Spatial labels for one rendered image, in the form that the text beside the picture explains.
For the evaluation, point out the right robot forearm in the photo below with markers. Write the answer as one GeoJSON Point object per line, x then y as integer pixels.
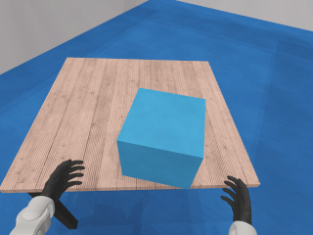
{"type": "Point", "coordinates": [241, 228]}

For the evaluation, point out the table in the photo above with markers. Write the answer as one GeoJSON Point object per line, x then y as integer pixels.
{"type": "Point", "coordinates": [83, 114]}

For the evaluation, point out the carton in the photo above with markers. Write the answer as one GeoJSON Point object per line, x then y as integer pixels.
{"type": "Point", "coordinates": [162, 138]}

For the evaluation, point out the left robot hand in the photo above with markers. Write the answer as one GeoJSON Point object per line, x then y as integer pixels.
{"type": "Point", "coordinates": [58, 181]}

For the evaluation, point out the left robot forearm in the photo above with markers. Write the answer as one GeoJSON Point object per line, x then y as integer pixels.
{"type": "Point", "coordinates": [35, 219]}

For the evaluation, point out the right robot hand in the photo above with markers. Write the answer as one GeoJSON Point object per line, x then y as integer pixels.
{"type": "Point", "coordinates": [241, 206]}

